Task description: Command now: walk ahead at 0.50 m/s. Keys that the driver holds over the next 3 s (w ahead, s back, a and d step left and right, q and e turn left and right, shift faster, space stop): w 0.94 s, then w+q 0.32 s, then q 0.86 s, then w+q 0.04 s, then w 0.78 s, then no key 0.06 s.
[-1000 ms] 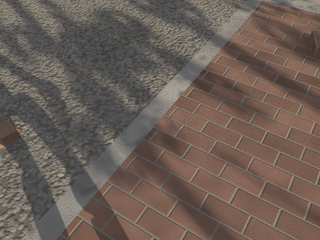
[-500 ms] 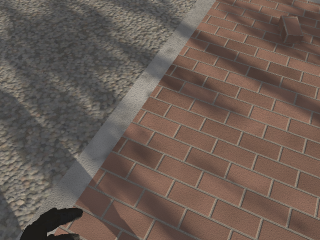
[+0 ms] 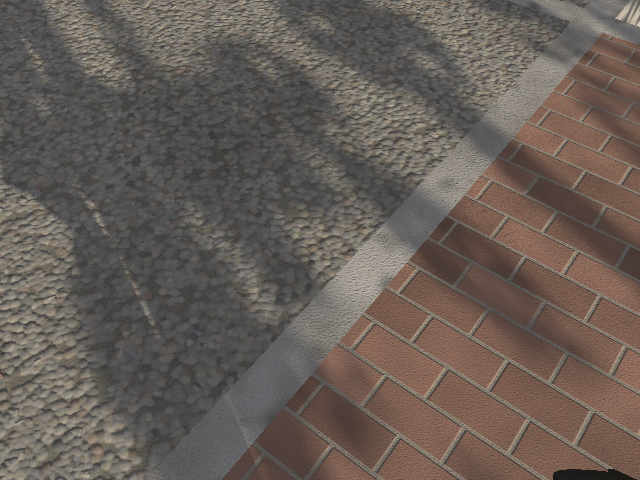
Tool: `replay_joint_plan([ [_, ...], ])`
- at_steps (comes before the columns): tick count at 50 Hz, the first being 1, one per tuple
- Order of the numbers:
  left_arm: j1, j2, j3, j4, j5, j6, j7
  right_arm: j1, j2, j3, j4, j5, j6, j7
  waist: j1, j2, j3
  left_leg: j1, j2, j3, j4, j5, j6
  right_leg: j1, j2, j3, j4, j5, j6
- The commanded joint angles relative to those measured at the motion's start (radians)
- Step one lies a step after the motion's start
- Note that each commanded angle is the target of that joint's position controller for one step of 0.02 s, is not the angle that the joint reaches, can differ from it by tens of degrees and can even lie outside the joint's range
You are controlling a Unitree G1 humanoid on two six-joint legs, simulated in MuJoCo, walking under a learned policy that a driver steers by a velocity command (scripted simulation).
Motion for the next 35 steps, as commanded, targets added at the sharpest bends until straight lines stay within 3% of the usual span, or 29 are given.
replay_joint_plan([
  [1, 0.033, 0.180, 0.047, -0.019, -0.007, 0.008, 0.011, -0.127, -0.084, -0.018, -0.108, 0.004, -0.024, 0.018, -0.008, -0.096, 0.061, -0.026, -0.018, 0.004, -0.065, -0.067, 0.032, 0.022, -0.326, 0.142, -0.009, 0.319, -0.144],
  [3, 0.020, 0.195, 0.051, -0.012, -0.006, 0.020, 0.016, -0.075, -0.108, -0.028, -0.101, 0.003, -0.026, 0.021, -0.045, -0.122, 0.021, 0.070, -0.050, 0.030, -0.085, -0.152, 0.060, 0.063, -0.330, 0.139, 0.067, 0.498, -0.123],
  [4, 0.000, 0.202, 0.052, -0.013, -0.004, 0.026, 0.017, 0.014, -0.133, -0.042, -0.079, 0.001, -0.027, 0.017, -0.099, -0.131, -0.038, 0.203, -0.085, 0.064, -0.107, -0.163, 0.084, 0.058, -0.304, 0.114, 0.177, 0.673, -0.106],
  [5, -0.004, 0.180, 0.041, -0.016, 0.003, 0.031, 0.020, 0.172, -0.181, -0.067, -0.034, 0.000, -0.026, 0.006, -0.172, -0.116, -0.148, 0.439, -0.089, 0.071, -0.103, -0.135, 0.118, -0.015, -0.251, 0.073, 0.370, 0.729, -0.075],
  [6, 0.014, 0.123, 0.016, -0.044, 0.029, 0.028, 0.024, 0.356, -0.260, -0.086, -0.003, -0.010, -0.020, -0.007, -0.226, 0.013, -0.317, 0.764, 0.111, -0.158, -0.057, -0.086, 0.184, -0.236, -0.184, 0.030, 0.703, 0.417, -0.037],
  [7, 0.152, 0.009, -0.014, -0.049, 0.013, 0.006, 0.012, 0.376, -0.304, -0.093, 0.015, -0.013, -0.018, 0.001, -0.139, 0.278, -0.425, 1.052, 0.296, -0.648, -0.193, -0.346, 0.338, -0.626, 0.003, 0.085, 1.002, -0.293, 0.021],
  [8, 0.066, 0.126, 0.008, -0.037, -0.010, -0.014, 0.006, 0.360, -0.196, -0.067, 0.004, 0.000, -0.018, 0.001, -0.191, 0.149, -0.364, 1.014, 0.272, -0.672, -0.270, -0.474, 0.302, -0.738, -0.048, 0.195, 1.094, -0.316, 0.011],
  [9, -0.035, 0.165, 0.021, -0.070, -0.031, -0.025, 0.001, 0.291, -0.165, -0.056, -0.003, -0.001, -0.018, -0.003, -0.182, 0.095, -0.218, 0.887, 0.244, -0.518, -0.290, -0.436, 0.262, -0.791, -0.096, 0.163, 1.090, -0.224, 0.000],
  [10, -0.086, 0.152, 0.017, -0.080, -0.023, -0.029, 0.006, 0.224, -0.155, -0.051, -0.013, -0.006, -0.017, -0.004, -0.151, 0.004, -0.139, 0.747, 0.208, -0.414, -0.310, -0.322, 0.244, -0.762, -0.148, 0.130, 1.044, -0.131, 0.003],
  [11, -0.110, 0.143, 0.021, -0.083, -0.004, -0.027, 0.008, 0.183, -0.131, -0.046, -0.017, -0.013, -0.018, -0.002, -0.125, -0.013, -0.082, 0.639, 0.172, -0.338, -0.339, -0.221, 0.239, -0.731, -0.177, 0.121, 0.985, -0.073, 0.012],
  [12, -0.086, 0.130, 0.022, -0.078, -0.001, -0.018, 0.007, 0.164, -0.116, -0.040, -0.018, -0.024, -0.022, -0.002, -0.093, 0.016, -0.077, 0.574, 0.149, -0.290, -0.367, -0.163, 0.236, -0.670, -0.201, 0.128, 0.959, -0.032, 0.017],
  [14, -0.054, 0.095, 0.016, -0.065, 0.002, 0.002, 0.009, 0.163, -0.116, -0.042, -0.006, -0.016, -0.034, 0.000, -0.070, 0.025, -0.071, 0.513, 0.129, -0.223, -0.415, -0.093, 0.252, -0.628, -0.210, 0.115, 0.917, -0.005, 0.037],
  [17, -0.135, 0.080, 0.011, -0.093, 0.013, 0.015, 0.015, 0.188, -0.145, -0.051, 0.023, -0.011, -0.038, -0.010, -0.076, 0.004, -0.016, 0.486, 0.121, -0.145, -0.459, -0.020, 0.261, -0.696, -0.222, 0.104, 0.791, 0.093, 0.069],
  [22, -0.304, 0.046, -0.003, -0.131, 0.009, -0.004, -0.002, 0.252, -0.170, -0.053, 0.059, -0.002, -0.022, -0.026, -0.135, 0.002, 0.022, 0.510, 0.071, -0.037, -0.474, -0.037, 0.211, -0.663, -0.184, 0.061, 0.468, 0.351, 0.069],
  [25, -0.393, 0.049, -0.005, -0.160, 0.000, -0.012, -0.017, 0.312, -0.184, -0.057, 0.093, 0.005, -0.009, -0.029, -0.168, 0.002, 0.043, 0.586, 0.106, -0.044, -0.453, -0.061, 0.210, -0.667, -0.161, 0.053, 0.373, 0.368, 0.058],
  [27, -0.428, 0.059, -0.003, -0.178, -0.002, -0.017, -0.030, 0.329, -0.188, -0.060, 0.111, 0.008, 0.003, -0.033, -0.167, 0.008, 0.052, 0.661, 0.141, -0.057, -0.419, -0.031, 0.201, -0.688, -0.154, 0.062, 0.331, 0.319, 0.036],
  [30, -0.384, 0.090, 0.008, -0.174, 0.001, -0.022, -0.040, 0.313, -0.205, -0.069, 0.120, 0.010, 0.018, -0.041, -0.121, 0.030, 0.017, 0.735, 0.166, -0.061, -0.328, 0.137, 0.174, -0.605, -0.125, 0.046, 0.294, 0.207, -0.005],
  [31, -0.307, 0.112, 0.021, -0.152, 0.003, -0.022, -0.038, 0.291, -0.212, -0.070, 0.117, 0.010, 0.023, -0.044, -0.072, 0.037, -0.032, 0.730, 0.146, -0.040, -0.235, 0.293, 0.158, -0.485, -0.094, 0.016, 0.274, 0.195, -0.026],
  [32, -0.158, 0.155, 0.045, -0.105, 0.005, -0.021, -0.029, 0.285, -0.193, -0.062, 0.113, 0.005, 0.029, -0.046, -0.002, 0.019, -0.130, 0.675, 0.093, -0.001, -0.056, 0.367, 0.131, -0.269, -0.076, -0.001, 0.264, 0.217, -0.057],
  [33, 0.021, 0.225, 0.066, -0.070, 0.015, -0.017, -0.018, 0.298, -0.145, -0.040, 0.088, -0.017, 0.028, -0.049, 0.057, -0.085, -0.283, 0.474, 0.034, 0.040, 0.247, 0.113, 0.096, 0.041, -0.244, 0.185, 0.306, 0.252, -0.119],
  [34, 0.059, 0.300, 0.080, -0.052, 0.016, -0.013, -0.020, 0.431, -0.018, -0.003, 0.073, -0.014, 0.004, -0.037, -0.021, -0.351, -0.391, 0.056, -0.163, 0.028, 0.586, -0.582, 0.028, 0.365, -0.458, 0.673, 0.201, 0.044, -0.289],
  [35, 0.057, 0.193, 0.054, -0.057, 0.001, -0.012, -0.021, 0.370, -0.124, -0.024, 0.088, 0.007, -0.017, -0.031, 0.029, -0.251, -0.374, -0.066, -0.125, -0.102, 0.702, -0.674, 0.036, 0.354, -0.451, 0.761, 0.111, -0.103, -0.276],
])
